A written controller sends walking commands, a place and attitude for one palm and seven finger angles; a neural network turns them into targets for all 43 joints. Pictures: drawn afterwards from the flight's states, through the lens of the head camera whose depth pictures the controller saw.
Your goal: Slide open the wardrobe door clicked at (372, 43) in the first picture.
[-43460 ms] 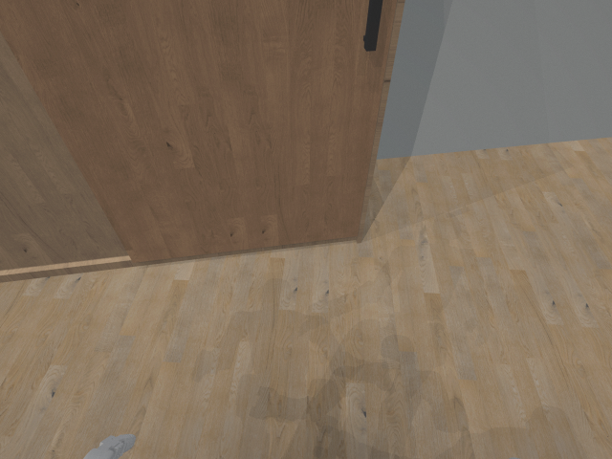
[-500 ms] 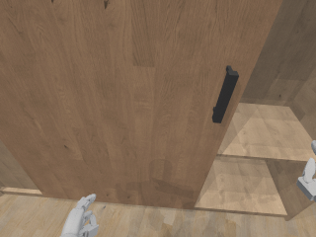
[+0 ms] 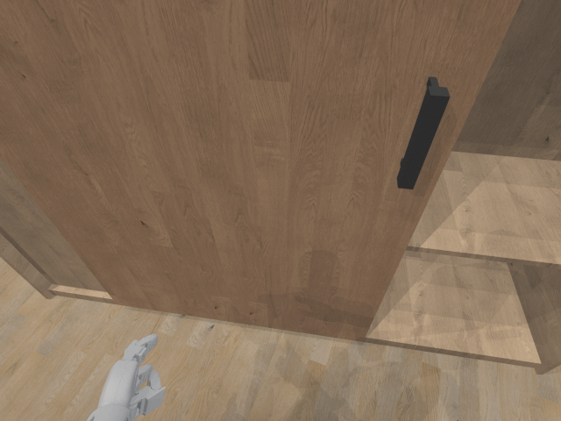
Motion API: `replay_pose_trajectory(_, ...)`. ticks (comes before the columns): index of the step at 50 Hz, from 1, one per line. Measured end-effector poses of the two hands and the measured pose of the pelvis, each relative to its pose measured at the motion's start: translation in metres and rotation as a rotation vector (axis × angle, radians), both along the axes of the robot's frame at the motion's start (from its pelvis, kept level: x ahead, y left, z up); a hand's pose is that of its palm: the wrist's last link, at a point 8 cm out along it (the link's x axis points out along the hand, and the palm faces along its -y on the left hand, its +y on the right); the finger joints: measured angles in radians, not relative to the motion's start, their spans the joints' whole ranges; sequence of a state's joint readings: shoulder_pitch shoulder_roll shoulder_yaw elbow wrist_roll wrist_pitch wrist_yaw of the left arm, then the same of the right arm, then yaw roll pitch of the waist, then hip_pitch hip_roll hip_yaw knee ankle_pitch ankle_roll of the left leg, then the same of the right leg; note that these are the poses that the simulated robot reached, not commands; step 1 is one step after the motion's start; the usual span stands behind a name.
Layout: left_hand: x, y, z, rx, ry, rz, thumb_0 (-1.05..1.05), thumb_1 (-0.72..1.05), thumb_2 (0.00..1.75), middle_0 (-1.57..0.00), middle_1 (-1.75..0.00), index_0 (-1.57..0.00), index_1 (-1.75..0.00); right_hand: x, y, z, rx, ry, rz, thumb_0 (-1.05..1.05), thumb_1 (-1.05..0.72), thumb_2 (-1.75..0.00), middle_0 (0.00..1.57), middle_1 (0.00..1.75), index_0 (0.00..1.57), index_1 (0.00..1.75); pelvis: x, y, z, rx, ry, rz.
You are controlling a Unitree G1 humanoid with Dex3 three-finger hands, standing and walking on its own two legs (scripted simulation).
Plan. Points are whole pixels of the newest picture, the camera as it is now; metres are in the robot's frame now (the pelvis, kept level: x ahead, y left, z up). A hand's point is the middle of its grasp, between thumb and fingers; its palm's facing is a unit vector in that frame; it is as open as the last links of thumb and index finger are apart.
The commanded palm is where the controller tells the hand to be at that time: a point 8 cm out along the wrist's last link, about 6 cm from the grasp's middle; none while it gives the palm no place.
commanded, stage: step back with the hand held close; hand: right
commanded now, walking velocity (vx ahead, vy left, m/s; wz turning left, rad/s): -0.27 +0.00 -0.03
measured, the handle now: (418, 135) +0.50 -0.19 +0.17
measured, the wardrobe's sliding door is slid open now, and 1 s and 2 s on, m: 0.59 0.59 0.59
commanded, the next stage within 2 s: stop stepping back and stand still in 0.72 s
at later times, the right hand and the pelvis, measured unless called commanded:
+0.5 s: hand out of the picture +0.13 -0.29 +0.16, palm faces +0.50 +0.74 -0.45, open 7.4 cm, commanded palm +0.06 -0.31 +0.18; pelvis -0.07 -0.01 -0.01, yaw -3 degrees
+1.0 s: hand out of the picture +0.06 -0.31 +0.16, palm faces +0.51 +0.76 -0.40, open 7.4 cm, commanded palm -0.02 -0.33 +0.18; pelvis -0.13 -0.02 +0.00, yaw -5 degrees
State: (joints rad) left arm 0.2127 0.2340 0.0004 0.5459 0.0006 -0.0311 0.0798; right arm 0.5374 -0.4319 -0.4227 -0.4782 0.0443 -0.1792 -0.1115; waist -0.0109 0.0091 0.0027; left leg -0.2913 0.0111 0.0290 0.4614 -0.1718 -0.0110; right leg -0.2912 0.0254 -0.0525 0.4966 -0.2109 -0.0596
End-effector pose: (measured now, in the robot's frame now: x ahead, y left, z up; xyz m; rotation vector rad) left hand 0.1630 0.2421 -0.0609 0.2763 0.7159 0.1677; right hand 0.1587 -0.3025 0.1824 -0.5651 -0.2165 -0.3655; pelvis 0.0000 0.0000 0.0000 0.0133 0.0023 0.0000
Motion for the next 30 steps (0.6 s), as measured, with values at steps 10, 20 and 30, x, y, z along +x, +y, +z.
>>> replay_pose_trajectory(10,-0.029,-0.017,-0.005,0.001,-0.024,-0.036,0.01,0.90,0.90,-0.20,-0.30,-0.20,-0.30,-0.035,-0.015,-0.014,0.027,-0.062,-0.044,0.01,-0.89,-0.90,0.21,0.30,0.22,0.30,-0.029,-0.010,-0.010,0.018,-0.008,-0.010)
replay_pose_trajectory(20,-0.052,-0.029,-0.009,0.019,-0.005,-0.090,0.01,0.90,0.90,-0.20,-0.30,-0.20,-0.30,-0.065,-0.024,0.001,-0.050,-0.167,-0.053,0.02,-0.88,-0.90,0.22,0.30,0.22,0.30,-0.047,-0.011,-0.013,0.042,0.009,-0.066)
replay_pose_trajectory(30,-0.061,-0.029,-0.007,0.007,-0.037,-0.109,0.01,0.90,0.90,-0.20,-0.30,-0.20,-0.30,-0.083,-0.011,-0.014,-0.008,-0.094,0.012,0.01,-0.89,-0.90,0.21,0.30,0.21,0.30,-0.083,-0.006,-0.012,0.047,0.014,-0.044)
